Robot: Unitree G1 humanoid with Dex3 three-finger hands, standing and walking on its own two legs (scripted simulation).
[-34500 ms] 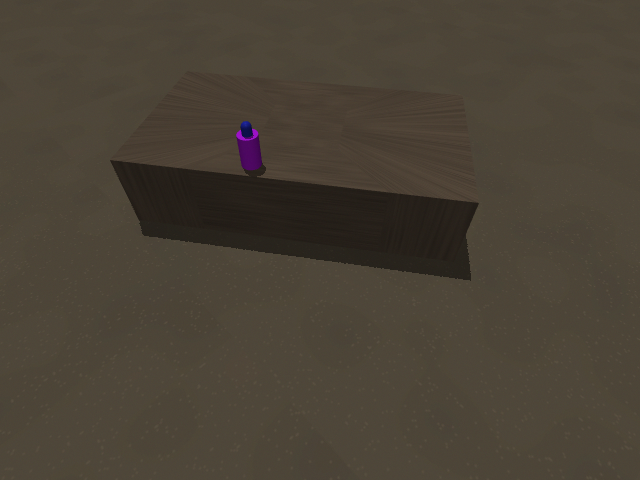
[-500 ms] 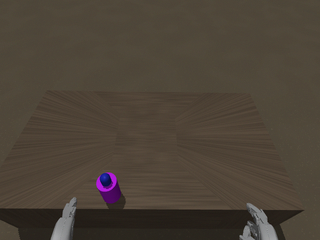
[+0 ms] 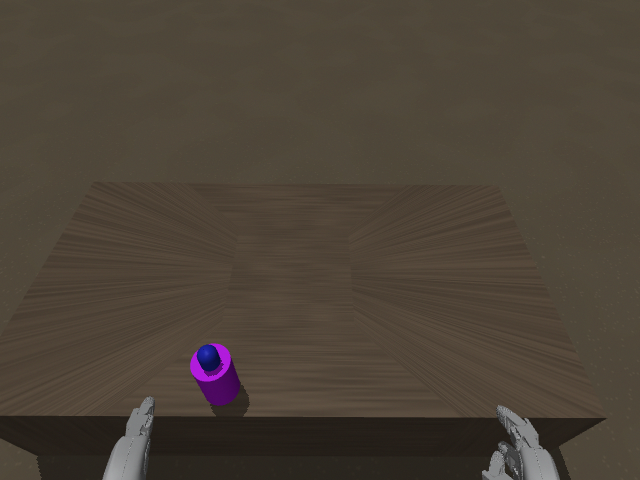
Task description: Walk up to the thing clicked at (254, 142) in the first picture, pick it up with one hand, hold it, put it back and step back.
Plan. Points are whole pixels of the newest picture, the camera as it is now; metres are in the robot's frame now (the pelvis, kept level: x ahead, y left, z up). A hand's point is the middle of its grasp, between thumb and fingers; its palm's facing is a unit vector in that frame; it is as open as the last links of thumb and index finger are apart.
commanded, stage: home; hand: left
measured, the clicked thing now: (214, 370) +0.40 +0.23 -0.30
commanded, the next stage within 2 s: stand in 0.08 s
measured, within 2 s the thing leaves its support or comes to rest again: neither
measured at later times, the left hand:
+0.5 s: hand out of the picture +0.10 +0.25 -0.11, palm faces -0.01 -0.94 -0.35, open 12.8 cm
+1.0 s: hand out of the picture +0.02 +0.27 -0.11, palm faces -0.01 -0.94 -0.34, open 7.4 cm
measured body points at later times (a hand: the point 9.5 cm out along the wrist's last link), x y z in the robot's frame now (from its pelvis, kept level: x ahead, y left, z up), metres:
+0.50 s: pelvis +0.00 +0.01 +0.03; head +0.00 +0.01 +0.48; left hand +0.10 +0.30 -0.08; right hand +0.09 -0.29 -0.08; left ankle +0.02 +0.11 -0.69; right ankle +0.00 -0.12 -0.69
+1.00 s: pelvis -0.02 +0.02 +0.06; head -0.03 +0.02 +0.51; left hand +0.02 +0.32 -0.08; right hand +0.05 -0.27 -0.08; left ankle +0.02 +0.11 -0.69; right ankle +0.00 -0.12 -0.69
